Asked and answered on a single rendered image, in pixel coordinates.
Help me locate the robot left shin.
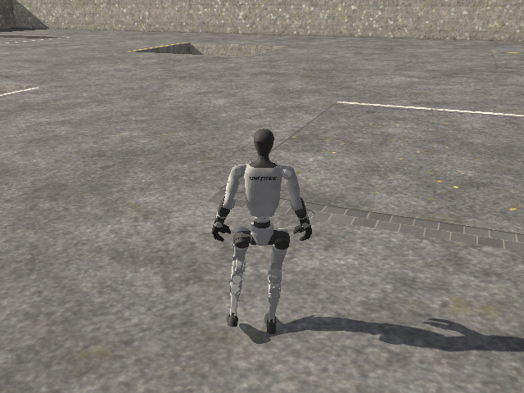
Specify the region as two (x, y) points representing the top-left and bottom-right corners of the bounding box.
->
(230, 260), (242, 316)

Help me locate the robot right foot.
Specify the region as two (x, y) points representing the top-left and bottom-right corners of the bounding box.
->
(264, 313), (277, 334)

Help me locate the robot right upper arm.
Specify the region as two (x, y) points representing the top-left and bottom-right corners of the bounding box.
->
(280, 165), (303, 210)

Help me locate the robot left forearm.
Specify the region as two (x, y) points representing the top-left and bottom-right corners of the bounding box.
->
(214, 196), (230, 228)

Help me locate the robot left upper arm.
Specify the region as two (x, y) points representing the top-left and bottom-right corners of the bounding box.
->
(222, 164), (246, 210)

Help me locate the robot left hand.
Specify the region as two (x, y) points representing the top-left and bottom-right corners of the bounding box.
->
(212, 224), (231, 242)

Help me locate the robot right forearm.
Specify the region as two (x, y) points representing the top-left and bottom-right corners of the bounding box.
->
(295, 198), (310, 228)

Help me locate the robot right hand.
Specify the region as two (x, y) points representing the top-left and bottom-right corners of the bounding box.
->
(293, 225), (312, 241)

